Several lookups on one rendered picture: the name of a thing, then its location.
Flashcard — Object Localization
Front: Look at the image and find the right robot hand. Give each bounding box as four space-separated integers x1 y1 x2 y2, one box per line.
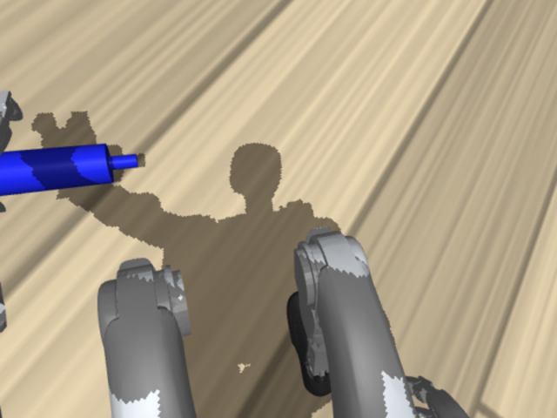
406 376 469 418

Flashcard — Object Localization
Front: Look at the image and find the bottle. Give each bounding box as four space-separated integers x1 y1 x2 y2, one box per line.
0 144 138 196

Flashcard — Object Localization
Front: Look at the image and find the right robot foot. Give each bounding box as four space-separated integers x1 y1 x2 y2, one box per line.
286 291 331 396

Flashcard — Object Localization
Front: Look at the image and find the left robot hand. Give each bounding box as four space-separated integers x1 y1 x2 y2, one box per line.
0 91 23 212

